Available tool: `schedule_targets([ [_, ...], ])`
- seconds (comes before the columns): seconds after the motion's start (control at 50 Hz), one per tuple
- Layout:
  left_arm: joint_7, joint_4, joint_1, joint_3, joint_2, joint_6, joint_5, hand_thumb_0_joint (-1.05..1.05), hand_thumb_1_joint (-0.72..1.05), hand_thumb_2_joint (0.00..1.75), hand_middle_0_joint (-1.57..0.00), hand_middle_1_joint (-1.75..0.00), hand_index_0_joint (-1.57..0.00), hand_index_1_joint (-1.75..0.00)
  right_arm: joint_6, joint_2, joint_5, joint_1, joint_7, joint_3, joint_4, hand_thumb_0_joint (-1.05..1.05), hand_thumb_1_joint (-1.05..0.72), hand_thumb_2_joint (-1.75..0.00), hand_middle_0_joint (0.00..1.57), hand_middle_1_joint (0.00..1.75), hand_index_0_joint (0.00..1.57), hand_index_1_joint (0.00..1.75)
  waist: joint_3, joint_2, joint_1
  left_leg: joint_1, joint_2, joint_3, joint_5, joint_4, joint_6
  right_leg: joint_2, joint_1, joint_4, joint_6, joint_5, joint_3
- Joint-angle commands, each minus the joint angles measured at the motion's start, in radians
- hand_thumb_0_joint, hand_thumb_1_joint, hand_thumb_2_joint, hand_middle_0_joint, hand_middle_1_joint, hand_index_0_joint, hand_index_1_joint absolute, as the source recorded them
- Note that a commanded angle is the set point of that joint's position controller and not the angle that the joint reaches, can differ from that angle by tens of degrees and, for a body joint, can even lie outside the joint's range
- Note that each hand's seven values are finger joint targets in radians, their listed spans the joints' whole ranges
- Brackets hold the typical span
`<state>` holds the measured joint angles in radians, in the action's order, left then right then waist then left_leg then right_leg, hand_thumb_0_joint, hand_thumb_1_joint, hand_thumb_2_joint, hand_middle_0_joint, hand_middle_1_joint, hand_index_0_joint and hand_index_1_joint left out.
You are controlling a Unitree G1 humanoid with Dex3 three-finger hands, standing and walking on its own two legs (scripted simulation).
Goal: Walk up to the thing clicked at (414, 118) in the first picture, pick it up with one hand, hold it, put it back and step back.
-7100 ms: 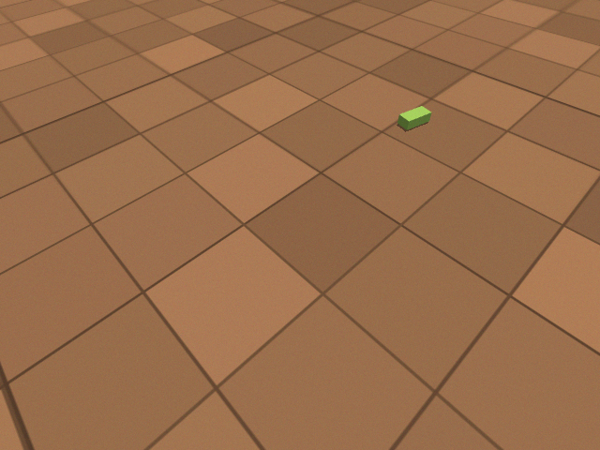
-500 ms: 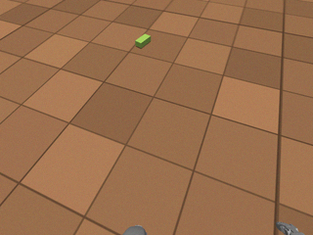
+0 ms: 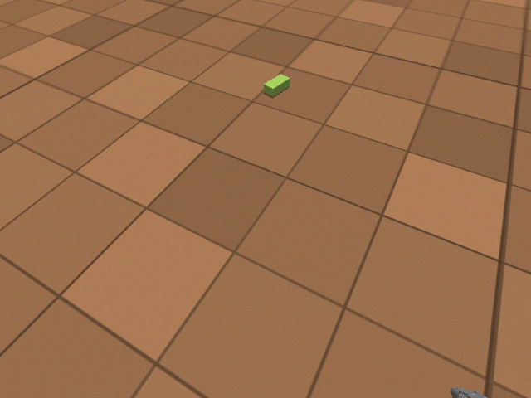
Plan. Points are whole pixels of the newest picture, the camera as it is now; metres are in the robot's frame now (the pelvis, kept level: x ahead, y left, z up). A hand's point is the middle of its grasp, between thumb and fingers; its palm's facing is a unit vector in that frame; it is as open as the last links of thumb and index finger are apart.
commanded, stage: walk up
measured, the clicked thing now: (276, 85) +2.05 -0.02 -0.73
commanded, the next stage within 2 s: stand in 0.40 s
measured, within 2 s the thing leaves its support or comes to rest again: neither
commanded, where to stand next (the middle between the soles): +0.04 +0.00 m, yaw +0 degrees
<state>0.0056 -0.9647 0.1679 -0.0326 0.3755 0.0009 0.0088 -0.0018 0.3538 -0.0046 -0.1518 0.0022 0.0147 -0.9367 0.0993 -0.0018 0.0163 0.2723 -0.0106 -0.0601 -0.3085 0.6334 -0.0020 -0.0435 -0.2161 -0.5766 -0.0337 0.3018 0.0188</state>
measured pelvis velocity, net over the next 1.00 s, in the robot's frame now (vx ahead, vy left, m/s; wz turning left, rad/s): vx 0.00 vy -0.02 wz -0.01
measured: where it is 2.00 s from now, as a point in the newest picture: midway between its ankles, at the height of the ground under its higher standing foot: outside the picture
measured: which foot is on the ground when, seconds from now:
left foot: down 0.00-1.00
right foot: down 0.00-1.00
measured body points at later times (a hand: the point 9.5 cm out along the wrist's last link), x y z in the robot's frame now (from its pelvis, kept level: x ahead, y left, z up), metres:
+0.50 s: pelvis +0.00 -0.01 +0.02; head +0.00 -0.01 +0.47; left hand +0.07 +0.30 -0.11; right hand +0.09 -0.31 -0.11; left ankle +0.02 +0.12 -0.73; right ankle +0.00 -0.15 -0.73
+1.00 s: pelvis +0.00 -0.02 +0.02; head +0.01 -0.02 +0.47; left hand +0.08 +0.28 -0.11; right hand +0.07 -0.32 -0.12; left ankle +0.02 +0.12 -0.73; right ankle +0.00 -0.15 -0.73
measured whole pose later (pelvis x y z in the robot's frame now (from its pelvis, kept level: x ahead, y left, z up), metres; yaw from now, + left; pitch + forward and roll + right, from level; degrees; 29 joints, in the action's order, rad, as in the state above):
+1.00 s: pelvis +0.00 -0.02 +0.02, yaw +0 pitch -2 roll +0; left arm 0.01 -1.13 0.11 0.00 0.36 0.01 0.01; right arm 0.00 0.35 0.01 -0.11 0.02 0.01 -1.15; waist 0.06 0.00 0.00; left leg 0.14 0.01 -0.06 -0.15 0.33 0.03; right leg -0.03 -0.12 -0.34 -0.02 0.19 0.02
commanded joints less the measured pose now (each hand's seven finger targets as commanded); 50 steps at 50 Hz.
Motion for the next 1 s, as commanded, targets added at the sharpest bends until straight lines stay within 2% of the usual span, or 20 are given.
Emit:
schedule_targets([
  [0.0, -0.006, 0.061, -0.110, -0.036, 0.221, 0.027, -0.002, 0.00, 0.90, 0.90, -0.20, -0.30, -0.20, -0.30, -0.027, 0.217, 0.004, 0.017, -0.008, 0.050, 0.020, 0.00, -0.90, -0.90, 0.20, 0.30, 0.20, 0.30, -0.081, 0.030, -0.029, -0.088, 0.073, -0.102, 0.094, -0.181, -0.037, -0.120, -0.063, 0.185, 0.103, -0.021, -0.117],
  [0.04, -0.005, 0.025, -0.086, -0.032, 0.203, 0.027, -0.002, 0.00, 0.90, 0.90, -0.20, -0.30, -0.20, -0.30, -0.035, 0.223, 0.003, 0.064, -0.001, 0.043, 0.009, 0.00, -0.90, -0.90, 0.20, 0.30, 0.20, 0.30, -0.080, 0.029, -0.002, -0.055, 0.111, -0.139, 0.151, -0.213, -0.056, -0.072, 0.000, 0.187, 0.075, -0.018, -0.063],
  [0.12, -0.003, -0.011, -0.105, -0.031, 0.203, 0.031, -0.007, 0.00, 0.90, 0.90, -0.20, -0.30, -0.20, -0.30, -0.039, 0.219, 0.003, 0.067, -0.001, 0.031, -0.031, 0.00, -0.90, -0.90, 0.20, 0.30, 0.20, 0.30, -0.102, -0.003, -0.004, -0.043, 0.098, -0.119, 0.210, -0.254, -0.035, -0.083, 0.098, 0.217, 0.072, -0.105, -0.066],
  [0.26, -0.005, -0.064, -0.124, -0.030, 0.197, 0.031, -0.004, 0.00, 0.90, 0.90, -0.20, -0.30, -0.20, -0.30, -0.034, 0.218, 0.004, 0.097, -0.003, 0.026, -0.077, 0.00, -0.90, -0.90, 0.20, 0.30, 0.20, 0.30, -0.136, -0.017, -0.003, -0.083, 0.104, -0.110, 0.254, -0.281, -0.026, -0.086, 0.139, 0.269, 0.063, -0.122, -0.048],
  [0.36, -0.004, -0.087, -0.142, -0.031, 0.199, 0.028, -0.003, 0.00, 0.90, 0.90, -0.20, -0.30, -0.20, -0.30, -0.031, 0.218, 0.006, 0.102, -0.004, 0.028, -0.100, 0.00, -0.90, -0.90, 0.20, 0.30, 0.20, 0.30, -0.123, -0.019, -0.005, -0.061, 0.104, -0.115, 0.212, -0.310, -0.024, -0.088, 0.148, 0.282, 0.060, -0.098, -0.043],
  [0.38, -0.004, -0.100, -0.123, -0.022, 0.199, 0.030, -0.001, 0.00, 0.90, 0.90, -0.20, -0.30, -0.20, -0.30, -0.034, 0.214, 0.017, 0.103, -0.007, 0.031, -0.105, 0.00, -0.90, -0.90, 0.20, 0.30, 0.20, 0.30, -0.128, -0.015, -0.010, -0.106, 0.113, -0.099, 0.235, -0.315, -0.017, -0.098, 0.131, 0.287, 0.054, -0.125, -0.072],
  [0.4, -0.003, -0.102, -0.122, -0.019, 0.198, 0.033, -0.001, 0.00, 0.90, 0.90, -0.20, -0.30, -0.20, -0.30, -0.035, 0.209, 0.015, 0.099, -0.006, 0.030, -0.110, 0.00, -0.90, -0.90, 0.20, 0.30, 0.20, 0.30, -0.120, -0.008, -0.011, -0.117, 0.112, -0.099, 0.253, -0.312, -0.012, -0.100, 0.118, 0.295, 0.055, -0.138, -0.074],
  [0.42, -0.002, -0.102, -0.133, -0.019, 0.196, 0.034, 0.000, 0.00, 0.90, 0.90, -0.20, -0.30, -0.20, -0.30, -0.035, 0.217, 0.015, 0.084, -0.006, 0.031, -0.117, 0.00, -0.90, -0.90, 0.20, 0.30, 0.20, 0.30, -0.108, -0.021, -0.018, -0.087, 0.112, -0.102, 0.223, -0.331, -0.011, -0.092, 0.131, 0.292, 0.048, -0.120, -0.067],
  [0.44, -0.003, -0.103, -0.131, -0.019, 0.196, 0.035, 0.000, 0.00, 0.90, 0.90, -0.20, -0.30, -0.20, -0.30, -0.037, 0.220, 0.017, 0.098, -0.006, 0.033, -0.118, 0.00, -0.90, -0.90, 0.20, 0.30, 0.20, 0.30, -0.120, -0.030, -0.008, -0.092, 0.117, -0.101, 0.253, -0.331, -0.013, -0.094, 0.153, 0.285, 0.047, -0.151, -0.067],
  [0.56, -0.006, -0.114, -0.118, -0.011, 0.200, 0.037, 0.002, 0.00, 0.90, 0.90, -0.20, -0.30, -0.20, -0.30, -0.032, 0.209, 0.013, 0.113, -0.005, 0.035, -0.124, 0.00, -0.90, -0.90, 0.20, 0.30, 0.20, 0.30, -0.131, 0.009, -0.011, -0.150, 0.119, -0.084, 0.268, -0.324, -0.011, -0.097, 0.113, 0.304, 0.050, -0.158, -0.075],
  [0.66, -0.007, -0.121, -0.108, -0.011, 0.208, 0.035, 0.001, 0.00, 0.90, 0.90, -0.20, -0.30, -0.20, -0.30, -0.027, 0.215, 0.012, 0.110, -0.003, 0.035, -0.134, 0.00, -0.90, -0.90, 0.20, 0.30, 0.20, 0.30, -0.098, 0.002, -0.012, -0.128, 0.114, -0.082, 0.186, -0.350, -0.010, -0.093, 0.094, 0.320, 0.048, -0.098, -0.082],
  [0.68, -0.008, -0.119, -0.111, -0.010, 0.208, 0.036, 0.001, 0.00, 0.90, 0.90, -0.20, -0.30, -0.20, -0.30, -0.028, 0.212, 0.012, 0.110, -0.002, 0.034, -0.132, 0.00, -0.90, -0.90, 0.20, 0.30, 0.20, 0.30, -0.112, 0.009, -0.015, -0.141, 0.116, -0.078, 0.210, -0.345, -0.010, -0.098, 0.097, 0.317, 0.052, -0.116, -0.086],
  [0.7, -0.007, -0.121, -0.106, -0.008, 0.204, 0.036, 0.001, 0.00, 0.90, 0.90, -0.20, -0.30, -0.20, -0.30, -0.027, 0.211, 0.011, 0.103, -0.001, 0.032, -0.138, 0.00, -0.90, -0.90, 0.20, 0.30, 0.20, 0.30, -0.095, 0.012, -0.016, -0.136, 0.114, -0.080, 0.184, -0.348, -0.010, -0.093, 0.081, 0.327, 0.049, -0.090, -0.086],
  [0.74, -0.007, -0.117, -0.109, -0.008, 0.200, 0.038, -0.001, 0.00, 0.90, 0.90, -0.20, -0.30, -0.20, -0.30, -0.028, 0.214, 0.011, 0.097, -0.001, 0.032, -0.140, 0.00, -0.90, -0.90, 0.20, 0.30, 0.20, 0.30, -0.116, 0.002, -0.016, -0.132, 0.120, -0.079, 0.226, -0.345, -0.012, -0.094, 0.115, 0.312, 0.048, -0.138, -0.084],
  [0.78, -0.008, -0.120, -0.104, -0.008, 0.206, 0.035, 0.001, 0.00, 0.90, 0.90, -0.20, -0.30, -0.20, -0.30, -0.027, 0.211, 0.012, 0.101, -0.001, 0.032, -0.140, 0.00, -0.90, -0.90, 0.20, 0.30, 0.20, 0.30, -0.102, 0.003, -0.017, -0.145, 0.115, -0.075, 0.189, -0.348, -0.009, -0.095, 0.085, 0.324, 0.051, -0.098, -0.091],
  [0.8, -0.007, -0.115, -0.105, -0.009, 0.208, 0.037, 0.000, 0.00, 0.90, 0.90, -0.20, -0.30, -0.20, -0.30, -0.027, 0.213, 0.013, 0.091, -0.001, 0.032, -0.141, 0.00, -0.90, -0.90, 0.20, 0.30, 0.20, 0.30, -0.120, 0.003, -0.017, -0.141, 0.118, -0.074, 0.220, -0.349, -0.008, -0.097, 0.106, 0.316, 0.051, -0.126, -0.090],
  [0.82, -0.006, -0.116, -0.108, -0.008, 0.204, 0.034, -0.003, 0.00, 0.90, 0.90, -0.20, -0.30, -0.20, -0.30, -0.026, 0.214, 0.013, 0.082, -0.002, 0.029, -0.147, 0.00, -0.90, -0.90, 0.20, 0.30, 0.20, 0.30, -0.094, 0.000, -0.019, -0.113, 0.116, -0.076, 0.182, -0.362, -0.007, -0.090, 0.101, 0.316, 0.049, -0.096, -0.087],
  [0.86, -0.006, -0.118, -0.097, -0.008, 0.205, 0.032, -0.001, 0.00, 0.90, 0.90, -0.20, -0.30, -0.20, -0.30, -0.028, 0.214, 0.013, 0.088, -0.002, 0.029, -0.146, 0.00, -0.90, -0.90, 0.20, 0.30, 0.20, 0.30, -0.098, -0.004, -0.015, -0.126, 0.119, -0.080, 0.180, -0.363, -0.007, -0.089, 0.097, 0.310, 0.050, -0.102, -0.085],
  [0.92, -0.006, -0.113, -0.100, -0.010, 0.211, 0.032, 0.001, 0.00, 0.90, 0.90, -0.20, -0.30, -0.20, -0.30, -0.028, 0.212, 0.012, 0.087, -0.003, 0.027, -0.146, 0.00, -0.90, -0.90, 0.20, 0.30, 0.20, 0.30, -0.109, 0.006, -0.015, -0.142, 0.120, -0.075, 0.205, -0.355, -0.007, -0.089, 0.095, 0.306, 0.051, -0.123, -0.084],
  [0.98, -0.008, -0.107, -0.101, -0.008, 0.205, 0.035, -0.001, 0.00, 0.90, 0.90, -0.20, -0.30, -0.20, -0.30, -0.029, 0.213, 0.011, 0.083, -0.003, 0.027, -0.146, 0.00, -0.90, -0.90, 0.20, 0.30, 0.20, 0.30, -0.142, 0.005, -0.018, -0.160, 0.125, -0.067, 0.281, -0.340, -0.007, -0.096, 0.118, 0.300, 0.051, -0.192, -0.087],
])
